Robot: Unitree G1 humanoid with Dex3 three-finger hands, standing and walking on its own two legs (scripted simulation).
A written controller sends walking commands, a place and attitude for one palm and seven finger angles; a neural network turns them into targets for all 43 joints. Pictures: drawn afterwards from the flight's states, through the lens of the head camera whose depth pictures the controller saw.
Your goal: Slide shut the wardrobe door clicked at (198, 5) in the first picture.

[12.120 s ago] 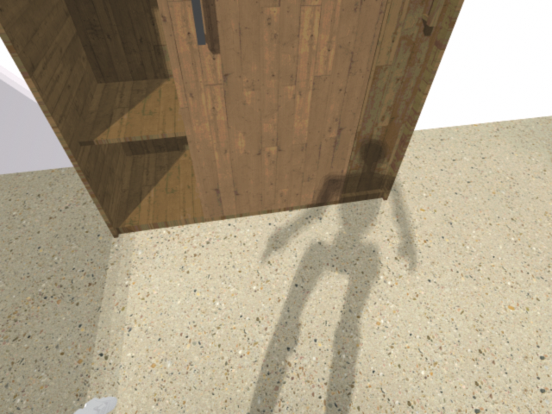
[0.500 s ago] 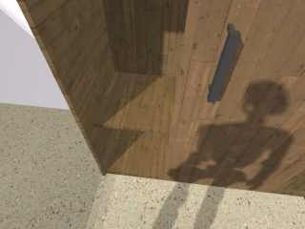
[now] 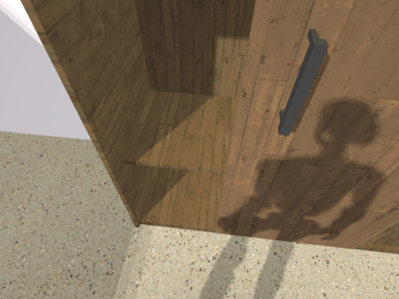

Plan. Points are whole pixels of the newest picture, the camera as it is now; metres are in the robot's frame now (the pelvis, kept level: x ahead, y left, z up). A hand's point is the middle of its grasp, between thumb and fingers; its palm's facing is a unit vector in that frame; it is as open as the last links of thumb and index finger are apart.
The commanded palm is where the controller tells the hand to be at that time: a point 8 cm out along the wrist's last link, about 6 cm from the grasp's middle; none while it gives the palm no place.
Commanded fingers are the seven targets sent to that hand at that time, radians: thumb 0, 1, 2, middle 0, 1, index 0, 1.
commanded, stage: raise the hand with hooked fingers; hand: right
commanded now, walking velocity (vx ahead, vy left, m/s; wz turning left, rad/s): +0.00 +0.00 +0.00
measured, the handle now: (296, 87) +0.47 -0.16 +0.19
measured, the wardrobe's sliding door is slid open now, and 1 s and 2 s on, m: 0.40 0.40 0.40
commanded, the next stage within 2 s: none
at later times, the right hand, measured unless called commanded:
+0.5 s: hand out of the picture +0.13 -0.20 +0.02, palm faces +0.17 +0.98 -0.06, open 9.4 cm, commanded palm +0.12 -0.26 +0.03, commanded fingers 0.00 -0.22 -0.61 0.25 0.74 0.25 0.74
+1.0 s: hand (382, 259) +0.18 -0.25 +0.11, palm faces +0.11 +0.99 -0.08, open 12.4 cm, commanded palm +0.15 -0.30 +0.12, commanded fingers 0.00 0.36 -0.36 0.29 1.11 0.29 1.11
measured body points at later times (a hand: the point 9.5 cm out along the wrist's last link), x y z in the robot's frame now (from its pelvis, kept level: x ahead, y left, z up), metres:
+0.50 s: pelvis -0.04 +0.03 -0.05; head -0.02 +0.02 +0.40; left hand +0.19 +0.25 -0.10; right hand +0.11 -0.26 +0.03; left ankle -0.06 +0.12 -0.74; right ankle +0.00 -0.13 -0.74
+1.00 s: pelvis -0.05 +0.00 -0.01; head -0.05 +0.01 +0.44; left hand +0.13 +0.24 -0.08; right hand +0.17 -0.30 +0.11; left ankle -0.06 +0.12 -0.74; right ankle +0.00 -0.13 -0.74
